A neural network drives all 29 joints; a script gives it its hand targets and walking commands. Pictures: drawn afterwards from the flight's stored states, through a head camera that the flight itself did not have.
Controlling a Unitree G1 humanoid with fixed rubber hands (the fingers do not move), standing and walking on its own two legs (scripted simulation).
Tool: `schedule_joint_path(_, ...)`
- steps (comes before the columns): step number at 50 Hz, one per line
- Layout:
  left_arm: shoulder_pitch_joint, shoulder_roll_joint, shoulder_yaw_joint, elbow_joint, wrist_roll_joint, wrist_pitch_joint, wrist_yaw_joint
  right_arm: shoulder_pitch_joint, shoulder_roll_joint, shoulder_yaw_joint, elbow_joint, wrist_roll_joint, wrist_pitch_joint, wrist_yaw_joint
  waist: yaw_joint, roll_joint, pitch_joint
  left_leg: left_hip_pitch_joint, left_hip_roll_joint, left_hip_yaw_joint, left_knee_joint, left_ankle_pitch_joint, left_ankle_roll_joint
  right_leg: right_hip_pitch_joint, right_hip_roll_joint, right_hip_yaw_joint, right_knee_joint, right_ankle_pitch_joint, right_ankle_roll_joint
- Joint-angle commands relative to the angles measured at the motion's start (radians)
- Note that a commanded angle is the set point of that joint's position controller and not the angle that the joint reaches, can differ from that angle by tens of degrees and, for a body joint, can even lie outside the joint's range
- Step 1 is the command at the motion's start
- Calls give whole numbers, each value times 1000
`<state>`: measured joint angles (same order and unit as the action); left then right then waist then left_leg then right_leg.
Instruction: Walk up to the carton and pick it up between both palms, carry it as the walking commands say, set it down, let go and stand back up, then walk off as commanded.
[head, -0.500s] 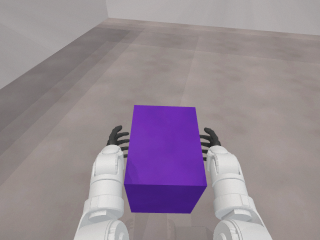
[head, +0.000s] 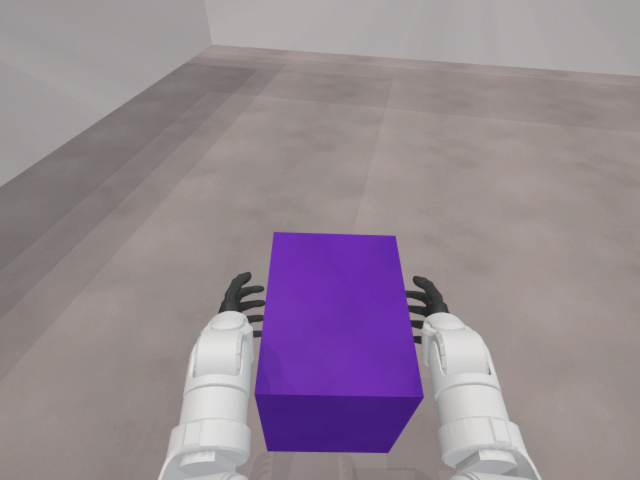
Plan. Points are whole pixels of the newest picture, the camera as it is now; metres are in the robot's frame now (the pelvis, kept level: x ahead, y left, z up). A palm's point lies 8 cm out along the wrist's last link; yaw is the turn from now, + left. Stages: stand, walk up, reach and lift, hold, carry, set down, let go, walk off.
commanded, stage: reach and lift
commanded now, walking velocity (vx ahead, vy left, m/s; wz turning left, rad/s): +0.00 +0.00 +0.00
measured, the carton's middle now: (331, 343) +0.33 +0.01 -0.04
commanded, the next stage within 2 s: hold in 0.46 s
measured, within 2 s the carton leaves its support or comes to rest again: neither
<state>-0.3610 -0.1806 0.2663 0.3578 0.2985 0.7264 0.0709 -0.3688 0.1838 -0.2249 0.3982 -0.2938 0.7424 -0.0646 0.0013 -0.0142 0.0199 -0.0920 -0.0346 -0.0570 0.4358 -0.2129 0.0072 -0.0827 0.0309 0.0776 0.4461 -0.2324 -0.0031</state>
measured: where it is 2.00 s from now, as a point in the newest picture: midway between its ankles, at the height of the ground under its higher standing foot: (321, 471)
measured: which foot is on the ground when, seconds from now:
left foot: down 0.00-1.00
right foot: down 0.00-1.00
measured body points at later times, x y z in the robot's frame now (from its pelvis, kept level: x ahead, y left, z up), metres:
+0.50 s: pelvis -0.02 +0.00 +0.00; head -0.06 +0.01 +0.44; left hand +0.29 +0.14 +0.04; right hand +0.30 -0.13 +0.04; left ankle +0.02 +0.12 -0.74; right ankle +0.02 -0.12 -0.74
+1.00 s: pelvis -0.01 +0.00 +0.00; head -0.07 +0.01 +0.44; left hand +0.30 +0.15 +0.04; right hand +0.29 -0.13 +0.04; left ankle +0.02 +0.12 -0.74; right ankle +0.01 -0.12 -0.74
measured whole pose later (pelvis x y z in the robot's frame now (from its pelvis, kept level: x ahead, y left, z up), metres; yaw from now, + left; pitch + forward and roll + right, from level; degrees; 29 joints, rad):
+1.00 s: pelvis -0.01 +0.00 +0.00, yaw +0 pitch -6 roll +0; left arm -0.33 -0.17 0.23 0.34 0.27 0.76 0.06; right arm -0.31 0.17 -0.20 0.36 -0.26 0.78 -0.05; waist 0.02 -0.01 -0.04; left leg -0.15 -0.03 -0.05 0.50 -0.25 0.01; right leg -0.15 0.04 0.08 0.52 -0.30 -0.01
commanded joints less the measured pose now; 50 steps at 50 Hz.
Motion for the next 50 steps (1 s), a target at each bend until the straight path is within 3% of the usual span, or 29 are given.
schedule_joint_path(1, -549, -1015, -585, -73, -316, -38, -281, -546, 1036, 538, -113, 281, -72, 256, -10, -14, -365, 117, -40, -50, -33, 259, -4, 24, 38, 23, -63, 263, 4)
schedule_joint_path(4, -511, -1031, -600, -65, -324, -32, -285, -548, 1026, 539, -135, 278, -73, 245, -23, -13, -375, 116, -41, -60, -29, 290, -12, 56, 39, 32, -62, 293, 5)
schedule_joint_path(5, -546, -1017, -606, -83, -328, -32, -286, -501, 1022, 522, -94, 273, -67, 246, -32, 38, -363, 91, -42, -52, -37, 252, -14, 61, 37, 34, -66, 265, 0)
schedule_joint_path(7, -536, -1002, -591, -56, -318, -28, -289, -524, 1023, 514, -91, 272, -66, 247, -13, -7, -295, 71, -46, -45, -46, 183, -6, 32, 36, 25, -78, 192, 1)
schedule_joint_path(10, -561, -988, -569, -44, -306, -31, -294, -526, 1019, 493, -46, 261, -56, 254, -15, -18, -246, 72, -45, -39, -43, 120, 3, 0, 26, 26, -88, 125, 0)
schedule_joint_path(11, -594, -975, -571, -80, -305, -38, -296, -541, 1038, 498, -53, 274, -62, 261, 7, 17, -244, 39, -44, -31, -41, 108, 8, 12, 22, 28, -76, 120, -2)
schedule_joint_path(13, -593, -984, -564, -53, -291, -34, -299, -557, 1043, 484, -45, 262, -60, 262, -3, -17, -263, 49, -42, -33, -42, 55, 4, -4, 29, 26, -79, 53, -2)
schedule_joint_path(16, -626, -1012, -578, -55, -306, -35, -299, -603, 1037, 505, -56, 289, -72, 268, 6, 48, -269, 37, -36, -32, -38, 50, 1, -6, 18, 35, -68, 46, -17)
schedule_joint_path(17, -635, -1001, -577, -49, -305, -40, -299, -610, 1043, 496, -56, 281, -74, 269, 2, -17, -267, 43, -29, -35, -33, 50, 7, -19, 25, 25, -67, 35, -8)
schedule_joint_path(18, -650, -1014, -584, -64, -313, -37, -301, -613, 1042, 489, -57, 281, -72, 271, 0, 40, -295, 72, -38, -22, -25, 64, -2, -39, 19, 35, -66, 46, -16)
schedule_joint_path(19, -636, -1009, -583, -35, -318, -35, -297, -597, 1057, 489, -30, 284, -70, 272, -1, -20, -308, 69, -30, -37, -25, 69, 1, -31, 27, 26, -62, 55, -10)
schedule_joint_path(20, -635, -1025, -593, -50, -311, -37, -301, -595, 1050, 487, -32, 276, -71, 277, -2, 41, -348, 76, -33, -33, -30, 68, -8, -19, 25, 29, -63, 59, -16)
schedule_joint_path(21, -658, -1024, -602, -58, -315, -38, -300, -609, 1058, 497, -45, 277, -74, 280, -10, 8, -344, 60, -36, -27, -27, 54, -7, -21, 29, 23, -59, 43, -14)
schedule_joint_path(24, -601, -1039, -570, 3, -291, -25, -300, -598, 1041, 486, -40, 266, -72, 274, -10, 14, -342, 72, -36, -31, -25, 69, -4, -22, 24, 31, -63, 60, -15)
schedule_joint_path(25, -594, -1026, -563, 10, -289, -27, -304, -621, 1039, 495, -65, 273, -79, 275, 12, 19, -323, 48, -41, -28, -26, 69, -2, -15, 24, 33, -66, 58, -14)
schedule_joint_path(29, -550, -1059, -519, 69, -265, -12, -303, -617, 1005, 462, -59, 257, -69, 285, 0, 20, -243, 61, -20, -43, -46, 6, 2, -49, 29, 25, -68, -5, -24)
schedule_joint_path(31, -587, -1041, -524, 30, -276, -18, -304, -592, 1019, 466, -22, 261, -63, 289, 11, 47, -227, 42, -22, -34, -57, -2, -2, -43, 30, 22, -74, -8, -27)
schedule_joint_path(33, -643, -1058, -539, 4, -293, -23, -300, -626, 1034, 462, -16, 262, -62, 293, 2, 11, -273, 91, -12, -50, -52, -43, -3, -69, 33, 23, -64, -56, -32)
schedule_joint_path(34, -603, -1057, -538, 20, -299, -21, -297, -620, 1035, 478, -46, 281, -69, 291, -2, -8, -244, 79, -15, -44, -40, 10, -2, -81, 33, 23, -61, -9, -28)
schedule_joint_path(37, -583, -1067, -554, -4, -305, -6, -294, -574, 1030, 484, -41, 283, -59, 299, 10, 51, -275, 86, -19, -40, -50, 60, -15, -37, 37, 27, -59, 47, -36)
schedule_joint_path(40, -520, -1050, -556, -14, -298, -9, -293, -522, 1027, 492, -70, 280, -55, 288, -1, 8, -265, 101, -17, -46, -48, 115, -7, -35, 39, 24, -64, 94, -26)
schedule_joint_path(41, -529, -1068, -564, -29, -302, -3, -292, -512, 1015, 491, -66, 276, -51, 293, 11, 74, -258, 93, -18, -38, -57, 113, -12, -30, 39, 26, -67, 85, -32)
schedule_joint_path(42, -509, -1061, -558, -18, -301, -2, -293, -547, 1010, 501, -94, 283, -52, 291, 4, 19, -268, 93, -20, -45, -48, 142, -6, -3, 39, 25, -70, 112, -25)
schedule_joint_path(44, -482, -1062, -571, -28, -309, -3, -293, -552, 1009, 535, -156, 304, -58, 279, 17, 44, -273, 101, -26, -43, -36, 172, 0, 5, 32, 33, -70, 146, -23)
schedule_joint_path(45, -501, -1057, -578, -59, -321, 0, -292, -524, 1026, 539, -150, 302, -48, 279, 14, -12, -282, 133, -21, -50, -40, 160, 0, -18, 31, 31, -70, 133, -18)
schedule_joint_path(46, -519, -980, -575, 0, -313, -8, -289, -612, 927, 537, -159, 314, -55, 279, 27, 45, -342, -28, 184, -94, -42, 113, 29, -95, -121, 5, 42, 29, -15)
schedule_joint_path(47, -572, -996, -613, -45, -341, -11, -285, -645, 948, 568, -203, 328, -49, 273, 29, 54, -310, -112, 170, -139, -107, -300, 61, -129, -65, 15, 28, -282, -28)
schedule_joint_path(48, -610, -978, -637, -97, -354, 1, -282, -620, 929, 552, -192, 330, -33, 273, 28, 40, -233, -230, 166, -178, -133, -561, 78, -173, -55, 30, 32, -458, -47)
schedule_joint_path(50, -608, -1023, -669, -123, -382, 22, -280, -659, 946, 608, -251, 347, -4, 266, 27, 113, -278, -303, 162, -166, -186, -527, 49, -102, -47, -6, 75, -375, -49)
